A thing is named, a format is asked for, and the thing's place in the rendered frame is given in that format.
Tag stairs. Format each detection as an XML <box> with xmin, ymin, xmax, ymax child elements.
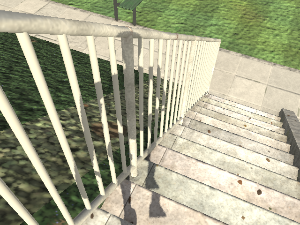
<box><xmin>81</xmin><ymin>94</ymin><xmax>300</xmax><ymax>225</ymax></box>

